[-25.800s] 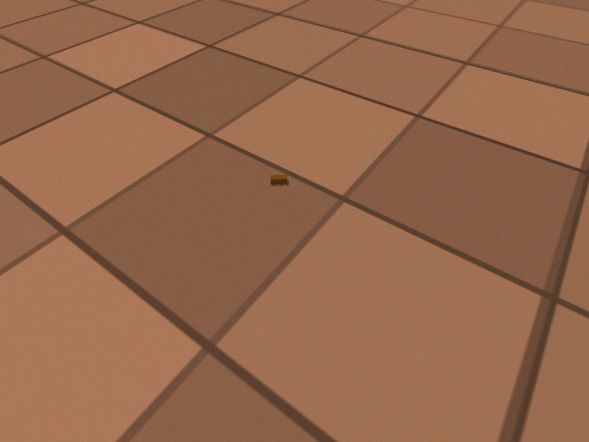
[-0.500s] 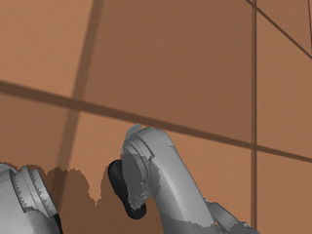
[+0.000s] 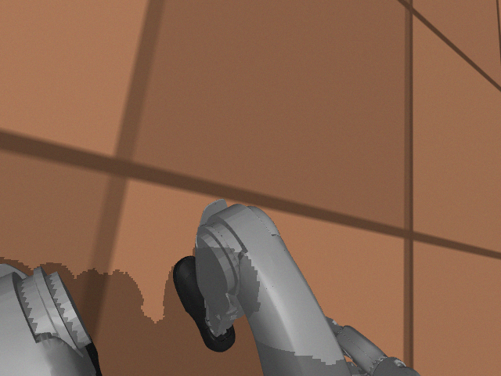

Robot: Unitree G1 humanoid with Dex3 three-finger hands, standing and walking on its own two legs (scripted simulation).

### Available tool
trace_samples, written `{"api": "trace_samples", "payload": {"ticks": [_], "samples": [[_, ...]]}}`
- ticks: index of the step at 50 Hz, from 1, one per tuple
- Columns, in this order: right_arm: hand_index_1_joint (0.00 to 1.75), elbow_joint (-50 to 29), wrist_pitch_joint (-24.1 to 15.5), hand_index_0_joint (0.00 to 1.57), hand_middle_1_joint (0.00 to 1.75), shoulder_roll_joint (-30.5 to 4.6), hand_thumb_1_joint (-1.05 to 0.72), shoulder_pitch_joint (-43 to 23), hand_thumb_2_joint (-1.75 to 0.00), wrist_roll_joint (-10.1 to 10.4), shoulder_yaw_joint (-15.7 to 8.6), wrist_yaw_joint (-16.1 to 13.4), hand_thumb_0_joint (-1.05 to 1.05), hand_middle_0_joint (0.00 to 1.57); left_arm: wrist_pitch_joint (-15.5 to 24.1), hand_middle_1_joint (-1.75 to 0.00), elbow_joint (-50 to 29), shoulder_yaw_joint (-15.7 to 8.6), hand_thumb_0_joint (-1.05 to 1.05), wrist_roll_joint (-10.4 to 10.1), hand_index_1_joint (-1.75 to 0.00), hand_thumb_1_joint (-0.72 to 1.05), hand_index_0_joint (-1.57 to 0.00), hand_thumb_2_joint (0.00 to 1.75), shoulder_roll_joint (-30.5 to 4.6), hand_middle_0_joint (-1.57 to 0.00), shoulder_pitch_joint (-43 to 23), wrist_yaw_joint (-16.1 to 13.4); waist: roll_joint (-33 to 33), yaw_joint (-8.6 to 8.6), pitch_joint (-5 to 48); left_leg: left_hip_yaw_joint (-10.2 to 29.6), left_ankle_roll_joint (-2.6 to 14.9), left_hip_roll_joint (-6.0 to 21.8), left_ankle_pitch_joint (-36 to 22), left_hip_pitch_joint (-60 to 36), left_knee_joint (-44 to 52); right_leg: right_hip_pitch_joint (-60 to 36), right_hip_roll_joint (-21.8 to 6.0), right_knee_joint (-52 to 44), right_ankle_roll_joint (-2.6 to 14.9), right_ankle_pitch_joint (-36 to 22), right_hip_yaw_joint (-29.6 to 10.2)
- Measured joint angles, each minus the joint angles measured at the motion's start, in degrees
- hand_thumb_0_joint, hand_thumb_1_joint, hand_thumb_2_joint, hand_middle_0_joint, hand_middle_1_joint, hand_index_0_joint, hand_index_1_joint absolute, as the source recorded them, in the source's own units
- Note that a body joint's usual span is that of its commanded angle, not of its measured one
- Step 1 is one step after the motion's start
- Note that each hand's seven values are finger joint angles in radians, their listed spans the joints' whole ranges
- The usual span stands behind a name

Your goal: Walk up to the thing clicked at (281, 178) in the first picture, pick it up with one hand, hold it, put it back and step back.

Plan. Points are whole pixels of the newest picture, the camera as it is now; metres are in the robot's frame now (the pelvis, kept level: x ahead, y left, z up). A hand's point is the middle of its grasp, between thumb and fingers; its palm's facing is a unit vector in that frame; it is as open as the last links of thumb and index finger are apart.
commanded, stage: settle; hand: left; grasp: from above
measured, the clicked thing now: out of the picture +0.45 +0.39 -0.29
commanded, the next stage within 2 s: lift in 0.88 s
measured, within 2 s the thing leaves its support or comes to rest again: leaves its support in 0.14 s
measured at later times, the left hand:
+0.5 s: hand out of the picture +0.44 +0.40 -0.18, palm faces -0.36 -0.16 -0.92, open 6.4 cm
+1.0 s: hand out of the picture +0.43 +0.40 -0.12, palm faces -0.40 -0.15 -0.90, open 6.4 cm
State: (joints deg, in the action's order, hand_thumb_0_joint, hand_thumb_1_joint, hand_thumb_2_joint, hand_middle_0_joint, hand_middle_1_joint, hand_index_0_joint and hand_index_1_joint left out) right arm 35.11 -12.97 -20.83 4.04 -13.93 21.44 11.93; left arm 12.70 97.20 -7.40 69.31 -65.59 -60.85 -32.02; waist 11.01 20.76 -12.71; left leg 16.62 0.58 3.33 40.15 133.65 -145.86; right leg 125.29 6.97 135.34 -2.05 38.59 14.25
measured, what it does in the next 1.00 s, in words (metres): stands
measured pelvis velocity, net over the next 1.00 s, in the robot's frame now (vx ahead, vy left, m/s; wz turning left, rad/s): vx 0.00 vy -0.01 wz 0.10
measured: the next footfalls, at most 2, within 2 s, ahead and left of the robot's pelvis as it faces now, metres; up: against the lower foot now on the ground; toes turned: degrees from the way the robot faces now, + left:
none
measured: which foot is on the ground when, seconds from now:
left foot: down 0.00-1.00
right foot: down 0.00-1.00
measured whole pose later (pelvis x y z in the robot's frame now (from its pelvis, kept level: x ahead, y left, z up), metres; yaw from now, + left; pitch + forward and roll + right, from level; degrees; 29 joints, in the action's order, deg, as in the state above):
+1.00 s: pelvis +0.00 -0.01 +0.02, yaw +6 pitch +32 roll -11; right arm 36.0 -2.3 -18.1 9.4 -7.1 9.4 9.0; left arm 7.6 74.7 -5.6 66.6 -50.7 -56.0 -13.2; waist 1.0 14.3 -0.6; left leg 9.9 0.8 1.9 37.0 134.6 -138.1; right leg 127.3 4.0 132.7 -0.7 39.0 9.2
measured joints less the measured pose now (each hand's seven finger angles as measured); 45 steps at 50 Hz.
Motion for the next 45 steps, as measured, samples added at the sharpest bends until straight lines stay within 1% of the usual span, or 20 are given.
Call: {"api": "trace_samples", "payload": {"ticks": [8,15,22,29,34,45], "samples": [[0.29,0.0,0.3,0.2,0.3,0.1,-0.91,0.9,-0.89,0.4,-0.8,0.2,0.0,0.2,-0.9,-0.14,-2.8,-0.8,0.01,0.0,-0.1,0.53,-1.06,0.0,0.8,-1.02,0.6,2.0,-0.4,-0.28,0.9,-0.2,-0.07,-0.2,-0.3,0.4,0.2,0.4,-0.2,0.0,0.15,0.0,-0.1],[0.29,0.5,1.2,0.2,0.3,0.7,-0.91,1.5,-0.89,1.1,-2.7,0.5,0.0,0.2,-2.1,-0.09,-8.3,-0.4,0.01,-1.0,-0.05,0.52,-1.1,0.0,3.8,-1.05,2.2,4.0,-2.2,-1.72,3.4,-0.8,-0.13,-0.3,-0.4,1.0,1.0,1.0,-0.5,-0.3,0.37,0.2,-0.5],[0.29,0.8,2.3,0.2,0.3,1.4,-0.91,1.6,-0.89,2.6,-5.4,0.9,0.0,0.2,-4.4,-0.06,-12.5,0.9,0.02,-2.3,-0.01,0.51,-1.12,0.0,7.6,-1.08,3.4,7.3,-4.8,-3.36,6.7,-2.1,0.04,-0.4,-0.7,1.3,2.3,1.5,-1.0,-0.7,0.55,0.5,-1.5],[0.29,0.7,4.1,0.2,0.3,1.9,-0.91,2.0,-0.89,4.5,-7.9,0.6,0.0,0.2,-5.5,-0.04,-15.0,2.3,0.01,-3.5,0.0,0.51,-1.13,0.0,10.7,-1.08,3.7,11.6,-7.1,-4.81,9.1,-3.8,0.44,-0.6,-1.4,1.5,3.7,1.9,-1.5,-1.1,0.59,0.5,-2.8],[0.29,0.6,5.8,0.2,0.3,2.3,-0.91,3.0,-0.89,5.6,-9.3,0.0,0.0,0.2,-5.4,-0.03,-17.6,2.4,0.01,-3.3,0.0,0.51,-1.12,0.0,12.4,-1.08,4.3,14.3,-8.1,-5.61,10.1,-4.9,0.47,-0.8,-1.8,1.4,4.7,2.0,-2.0,-1.3,0.73,0.7,-3.6],[0.29,0.9,9.5,0.2,0.3,2.7,-0.91,4.8,-0.89,6.6,-11.4,-1.9,0.0,0.2,-5.1,-0.03,-21.5,2.0,0.01,-2.8,0.0,0.52,-1.11,0.0,14.4,-1.08,4.9,17.7,-9.5,-6.35,11.6,-6.3,0.28,-1.3,-2.8,1.4,6.6,2.3,-2.8,-2.0,1.17,0.5,-4.7]]}}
